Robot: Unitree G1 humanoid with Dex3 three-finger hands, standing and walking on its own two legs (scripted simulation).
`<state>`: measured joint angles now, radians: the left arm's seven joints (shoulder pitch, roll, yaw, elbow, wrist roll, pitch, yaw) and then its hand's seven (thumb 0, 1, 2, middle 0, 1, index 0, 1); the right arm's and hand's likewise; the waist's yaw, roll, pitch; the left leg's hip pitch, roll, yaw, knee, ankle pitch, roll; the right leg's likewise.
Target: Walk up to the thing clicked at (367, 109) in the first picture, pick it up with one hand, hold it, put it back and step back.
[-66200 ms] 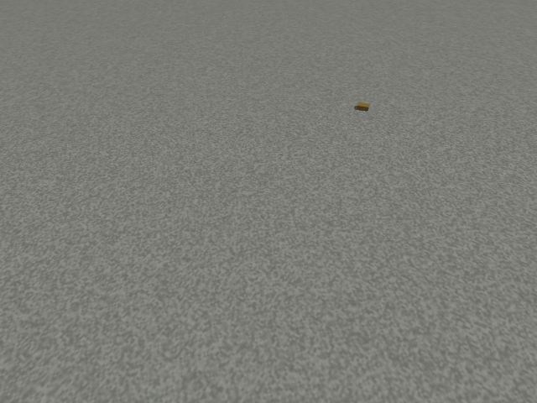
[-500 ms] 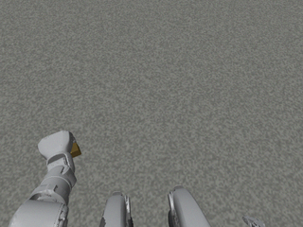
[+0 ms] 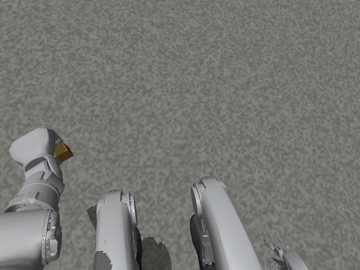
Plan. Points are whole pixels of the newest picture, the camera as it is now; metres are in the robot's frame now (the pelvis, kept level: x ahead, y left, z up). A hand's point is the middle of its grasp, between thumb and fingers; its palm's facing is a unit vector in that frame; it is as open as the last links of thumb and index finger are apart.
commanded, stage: crouch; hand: left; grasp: from above
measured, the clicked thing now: (54, 156) +0.42 +0.29 -0.21
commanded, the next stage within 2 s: lower in 0.64 s
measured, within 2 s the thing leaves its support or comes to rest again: rests again in 1.88 s
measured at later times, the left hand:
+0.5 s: hand (59, 163) +0.41 +0.29 -0.25, palm faces -0.35 -0.23 -0.91, open 6.1 cm
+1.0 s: hand (64, 168) +0.41 +0.30 -0.31, palm faces -0.39 -0.24 -0.89, open 6.1 cm
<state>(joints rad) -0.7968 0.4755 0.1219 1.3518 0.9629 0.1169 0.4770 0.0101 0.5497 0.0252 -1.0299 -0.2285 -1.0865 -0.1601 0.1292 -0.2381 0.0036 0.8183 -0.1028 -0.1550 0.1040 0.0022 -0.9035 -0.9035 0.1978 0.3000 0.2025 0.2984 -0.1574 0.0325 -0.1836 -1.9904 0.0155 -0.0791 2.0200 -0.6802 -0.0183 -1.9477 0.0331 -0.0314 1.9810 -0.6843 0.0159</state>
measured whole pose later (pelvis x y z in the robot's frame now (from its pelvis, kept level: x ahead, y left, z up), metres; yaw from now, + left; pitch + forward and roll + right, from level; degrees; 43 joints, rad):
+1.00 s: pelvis -0.01 +0.00 -0.12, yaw -3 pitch +34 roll -6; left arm -0.92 0.65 0.23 1.59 1.05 -0.02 0.54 0.00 0.49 0.10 -1.13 -0.10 -1.12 -0.12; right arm 0.12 -0.28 0.05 0.84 -0.17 -0.19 0.21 0.00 -0.91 -0.91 0.20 0.30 0.20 0.30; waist -0.20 -0.02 -0.05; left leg -2.31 0.01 -0.13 2.42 -0.70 -0.02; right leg -2.26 0.06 -0.07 2.35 -0.68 0.03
